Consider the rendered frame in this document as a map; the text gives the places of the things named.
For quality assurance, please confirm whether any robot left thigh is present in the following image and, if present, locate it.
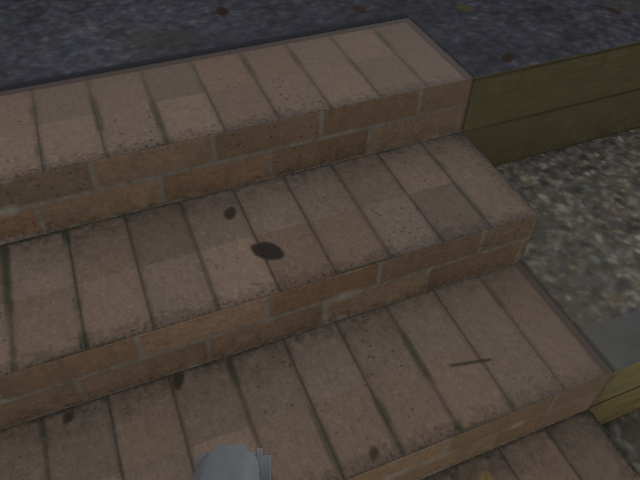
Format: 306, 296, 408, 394
194, 444, 271, 480

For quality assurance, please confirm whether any robot left shin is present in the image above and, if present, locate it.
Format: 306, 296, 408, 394
194, 453, 206, 476

